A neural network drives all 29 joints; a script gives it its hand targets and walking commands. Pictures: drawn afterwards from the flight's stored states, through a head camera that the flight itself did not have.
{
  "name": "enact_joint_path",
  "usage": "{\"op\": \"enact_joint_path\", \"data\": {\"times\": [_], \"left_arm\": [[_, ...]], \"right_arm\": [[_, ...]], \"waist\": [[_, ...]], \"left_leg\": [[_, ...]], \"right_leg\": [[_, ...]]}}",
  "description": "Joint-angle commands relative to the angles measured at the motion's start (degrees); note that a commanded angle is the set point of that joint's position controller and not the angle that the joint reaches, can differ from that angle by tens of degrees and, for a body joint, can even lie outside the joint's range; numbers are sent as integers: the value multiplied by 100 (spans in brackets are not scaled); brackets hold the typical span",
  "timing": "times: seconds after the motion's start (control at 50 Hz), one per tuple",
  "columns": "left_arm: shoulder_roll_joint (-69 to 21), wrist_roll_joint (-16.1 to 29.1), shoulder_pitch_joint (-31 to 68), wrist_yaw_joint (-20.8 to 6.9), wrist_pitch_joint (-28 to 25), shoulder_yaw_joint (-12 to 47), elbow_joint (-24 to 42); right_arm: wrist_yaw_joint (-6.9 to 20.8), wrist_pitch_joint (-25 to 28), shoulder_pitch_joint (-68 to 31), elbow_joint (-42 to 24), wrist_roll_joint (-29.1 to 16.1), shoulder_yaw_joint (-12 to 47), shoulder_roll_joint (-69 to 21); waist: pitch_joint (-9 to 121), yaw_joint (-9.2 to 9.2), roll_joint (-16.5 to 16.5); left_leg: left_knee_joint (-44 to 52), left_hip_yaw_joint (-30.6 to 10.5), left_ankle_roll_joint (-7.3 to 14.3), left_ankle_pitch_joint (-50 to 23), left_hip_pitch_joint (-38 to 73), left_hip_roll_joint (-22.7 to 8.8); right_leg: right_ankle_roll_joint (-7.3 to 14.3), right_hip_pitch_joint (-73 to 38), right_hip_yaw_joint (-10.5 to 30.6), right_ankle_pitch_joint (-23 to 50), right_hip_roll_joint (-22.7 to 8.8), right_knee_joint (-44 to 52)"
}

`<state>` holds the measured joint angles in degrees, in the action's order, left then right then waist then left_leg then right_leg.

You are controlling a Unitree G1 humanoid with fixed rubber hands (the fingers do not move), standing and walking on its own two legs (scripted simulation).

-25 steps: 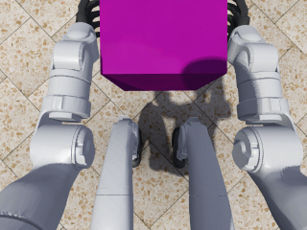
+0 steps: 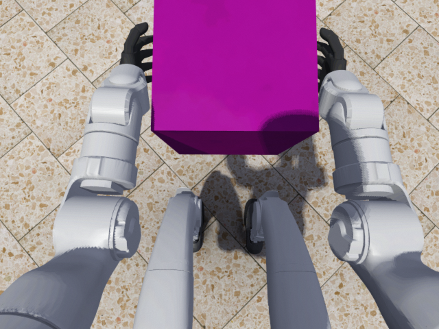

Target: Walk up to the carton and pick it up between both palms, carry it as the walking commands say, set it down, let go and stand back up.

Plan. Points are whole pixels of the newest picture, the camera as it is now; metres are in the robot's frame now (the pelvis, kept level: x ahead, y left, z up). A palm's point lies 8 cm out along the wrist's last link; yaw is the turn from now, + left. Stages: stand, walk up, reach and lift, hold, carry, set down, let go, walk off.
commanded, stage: reach and lift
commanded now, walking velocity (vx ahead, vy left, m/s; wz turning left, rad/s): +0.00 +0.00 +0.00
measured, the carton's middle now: (230, 75) +0.52 +0.00 -0.09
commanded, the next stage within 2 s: none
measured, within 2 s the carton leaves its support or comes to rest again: neither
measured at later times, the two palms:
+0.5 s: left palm (111, 69) +0.45 +0.16 +0.05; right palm (350, 76) +0.45 -0.15 +0.05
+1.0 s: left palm (81, 58) +0.43 +0.17 +0.12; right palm (384, 59) +0.43 -0.15 +0.12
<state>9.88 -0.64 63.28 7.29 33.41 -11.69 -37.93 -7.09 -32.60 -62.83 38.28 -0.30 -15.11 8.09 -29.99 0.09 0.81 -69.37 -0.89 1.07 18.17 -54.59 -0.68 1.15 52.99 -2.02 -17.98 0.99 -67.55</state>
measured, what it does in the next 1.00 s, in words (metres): rises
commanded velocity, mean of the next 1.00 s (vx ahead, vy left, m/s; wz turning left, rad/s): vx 0.00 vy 0.00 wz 0.00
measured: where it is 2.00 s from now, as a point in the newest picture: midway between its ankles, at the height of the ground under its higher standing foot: (224, 235)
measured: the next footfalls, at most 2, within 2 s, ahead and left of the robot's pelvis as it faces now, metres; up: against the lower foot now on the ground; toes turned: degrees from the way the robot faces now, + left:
none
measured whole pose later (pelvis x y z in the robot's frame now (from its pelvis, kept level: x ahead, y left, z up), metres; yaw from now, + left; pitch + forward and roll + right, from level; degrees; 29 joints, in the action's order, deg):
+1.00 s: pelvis +0.03 +0.00 +0.09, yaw +1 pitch -9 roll -2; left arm 3.8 -3.2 44.2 6.7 38.8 -11.3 -27.9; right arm -4.7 -37.9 -44.9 29.4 3.9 -15.3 1.9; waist -24.2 0.1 0.9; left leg -41.1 -1.2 1.1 9.9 -22.5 -0.3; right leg 1.0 20.4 -1.8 -9.4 1.0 -38.4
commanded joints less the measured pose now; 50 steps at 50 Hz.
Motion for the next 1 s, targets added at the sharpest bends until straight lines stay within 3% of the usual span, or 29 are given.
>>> {"op": "enact_joint_path", "data": {"times": [0.0,0.04,0.08,0.14,0.16,0.18,0.2,0.22,0.26,0.32,0.36,0.4,0.42,0.44,0.46,0.48,0.6,0.62,0.66,0.68,0.7,0.76,0.8,0.82,0.84,0.86,0.88,0.92,0.98], "left_arm": [[-7287,1220,5029,-2058,-569,3122,2236],[-7206,1067,4793,-2070,-599,2936,1958],[-7450,1171,4749,-2075,-590,3169,2289],[-7507,1084,4684,-2126,-613,3050,2032],[-7522,1170,4805,-2120,-651,3164,2490],[-7606,1132,4635,-2125,-602,3209,2140],[-7506,1094,4645,-2128,-632,3199,2334],[-7512,1168,4642,-2132,-616,3277,2575],[-7529,1050,4458,-2143,-610,3212,2300],[-7648,1153,4590,-2158,-607,3352,2537],[-7670,1154,4409,-2185,-560,3422,2527],[-7662,1150,4357,-2185,-557,3424,2624],[-7681,1085,4261,-2193,-533,3404,2516],[-7641,992,4098,-2200,-535,3270,2330],[-7773,1061,4012,-2205,-508,3323,2351],[-7755,966,3798,-2214,-453,3244,2063],[-7709,978,3856,-2276,-422,3271,2337],[-7700,999,3781,-2281,-403,3319,2406],[-7606,1005,3963,-2298,-402,3288,2508],[-7678,1127,4059,-2296,-392,3473,2883],[-7613,1085,3901,-2308,-326,3438,2671],[-7578,997,3577,-2339,-235,3298,2500],[-7476,999,3435,-2382,-199,3362,2715],[-7455,1044,3445,-2364,-163,3437,2853],[-7433,1000,3378,-2360,-141,3429,2814],[-7460,1011,3259,-2360,-80,3445,2870],[-7393,955,3238,-2351,-75,3382,2771],[-7258,936,3019,-2352,-2,3385,2877],[-7298,967,2844,-2383,97,3510,2970]], "right_arm": [[1834,486,-4748,-2201,-1016,2888,-7208],[1881,509,-4637,-1968,-929,2821,-7172],[1896,502,-4460,-2226,-975,2931,-7234],[1919,541,-4378,-1949,-863,2841,-7343],[1918,568,-4500,-2352,-956,2982,-7322],[1933,551,-4422,-2148,-906,2931,-7352],[1938,559,-4356,-2210,-940,2994,-7421],[1931,538,-4321,-2400,-946,3026,-7373],[1942,506,-4128,-2101,-822,2958,-7400],[1942,527,-4204,-2394,-850,3067,-7448],[1943,529,-4039,-2352,-864,3033,-7473],[1951,483,-3889,-2460,-825,3055,-7500],[1930,475,-3929,-2435,-771,3053,-7454],[1947,478,-3919,-2350,-765,3046,-7475],[1936,488,-3985,-2626,-786,3094,-7418],[1971,461,-3947,-2448,-740,3035,-7355],[2009,401,-3712,-2414,-691,2955,-7455],[1994,370,-3717,-2486,-738,3066,-7478],[2001,343,-3697,-2336,-657,2920,-7439],[1993,330,-3703,-2673,-737,3007,-7443],[1970,268,-3579,-2516,-746,3025,-7514],[1934,182,-3439,-2638,-698,3023,-7534],[1907,131,-3429,-2909,-755,3180,-7555],[1902,81,-3338,-2928,-783,3135,-7500],[1907,48,-3292,-2940,-783,3200,-7564],[1895,-15,-3268,-3071,-772,3174,-7472],[1900,-39,-3181,-2852,-784,3199,-7562],[1863,-166,-2694,-2751,-786,3195,-7714],[1840,-206,-2400,-2921,-704,3098,-7593]], "waist": [[14447,-323,384],[13779,-224,326],[14172,-396,347],[13546,-348,321],[14112,-374,308],[13707,-354,353],[13746,-286,355],[13977,-344,301],[13530,-318,296],[13589,-429,275],[13539,-448,452],[13645,-473,307],[13426,-480,313],[13158,-372,314],[13344,-412,259],[12861,-387,285],[12672,-463,286],[12803,-363,342],[12481,-456,260],[12961,-562,363],[12725,-438,333],[12404,-386,144],[12573,-361,14],[12592,-429,121],[12495,-268,159],[12392,-341,154],[12054,-250,136],[11849,-245,29],[11603,-412,106]], "left_leg": [[1516,-410,-94,-776,4050,815],[1628,-413,-72,-591,3786,785],[1769,-436,-84,-873,4354,764],[1986,-471,-73,-572,4165,748],[2049,-469,-69,-761,4538,760],[2083,-481,-94,-783,4449,731],[2151,-460,-71,-843,4508,760],[2201,-456,-78,-975,4673,770],[2338,-494,-50,-819,4604,723],[2477,-490,-88,-885,4849,741],[2628,-478,-79,-881,4911,735],[2744,-505,-56,-950,5181,738],[2746,-458,-61,-863,5104,735],[2881,-511,-33,-657,4965,708],[2978,-536,-19,-710,5268,711],[3042,-519,-27,-586,5198,706],[3400,-518,-1,-381,5299,660],[3463,-526,12,-403,5517,641],[3580,-512,14,-183,5272,633],[3641,-533,27,-322,5649,626],[3647,-500,17,-433,5568,635],[3728,-419,53,-438,5502,689],[3751,-416,91,-557,5646,716],[3776,-438,73,-718,5792,698],[3800,-381,56,-685,5699,706],[3871,-430,66,-673,5863,707],[3857,-380,76,-603,5650,694],[3877,-357,105,-909,5693,704],[3907,-324,35,-1081,5734,713]], "right_leg": [[69,-3842,571,901,696,1370],[66,-3600,588,699,689,1464],[66,-3988,588,1027,662,1593],[81,-3866,627,709,640,1829],[89,-4303,625,955,653,1888],[89,-4081,619,914,627,1902],[54,-4174,649,990,633,1982],[71,-4465,679,1158,638,2049],[69,-4293,657,967,634,2161],[88,-4573,668,1044,620,2320],[108,-4745,703,1110,582,2479],[77,-4904,682,1167,594,2545],[88,-4804,716,1057,562,2616],[76,-4832,718,907,549,2688],[57,-5105,707,1019,561,2731],[67,-4766,672,827,547,2818],[48,-5231,701,830,502,3106],[31,-5293,709,813,519,3120],[45,-5363,779,638,475,3276],[23,-5676,721,921,484,3269],[40,-5575,775,921,461,3354],[32,-5732,877,832,375,3531],[-10,-5919,837,907,379,3567],[12,-5918,788,1039,400,3562],[-3,-5992,866,1008,380,3611],[-15,-5945,814,1057,400,3639],[-9,-5876,893,894,333,3662],[-10,-5908,869,1149,304,3710],[29,-5969,807,1425,311,3747]]}}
